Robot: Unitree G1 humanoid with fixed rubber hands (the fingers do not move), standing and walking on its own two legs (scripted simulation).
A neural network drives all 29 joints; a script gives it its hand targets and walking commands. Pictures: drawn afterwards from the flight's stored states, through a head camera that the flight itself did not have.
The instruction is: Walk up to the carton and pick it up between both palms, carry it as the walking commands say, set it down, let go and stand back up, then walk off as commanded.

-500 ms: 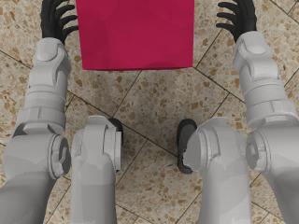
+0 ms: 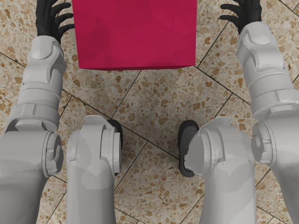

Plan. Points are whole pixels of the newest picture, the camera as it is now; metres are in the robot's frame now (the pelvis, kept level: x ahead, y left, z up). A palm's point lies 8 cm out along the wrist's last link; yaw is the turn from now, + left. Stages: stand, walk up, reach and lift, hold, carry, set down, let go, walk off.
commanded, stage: reach and lift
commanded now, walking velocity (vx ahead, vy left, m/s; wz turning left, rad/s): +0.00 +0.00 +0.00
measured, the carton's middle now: (138, 34) +0.51 +0.04 -0.26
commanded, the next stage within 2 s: none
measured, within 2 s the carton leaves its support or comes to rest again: leaves its support in 1.26 s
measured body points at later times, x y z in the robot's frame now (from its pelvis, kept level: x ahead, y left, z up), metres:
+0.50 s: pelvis +0.00 +0.00 +0.00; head +0.36 +0.01 +0.26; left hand +0.51 +0.21 -0.19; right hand +0.55 -0.15 -0.17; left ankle +0.12 +0.14 -0.34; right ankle +0.12 -0.13 -0.34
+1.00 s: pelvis +0.00 +0.00 -0.01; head +0.36 +0.01 +0.26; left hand +0.52 +0.20 -0.19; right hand +0.55 -0.13 -0.17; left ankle +0.12 +0.14 -0.34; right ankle +0.12 -0.13 -0.34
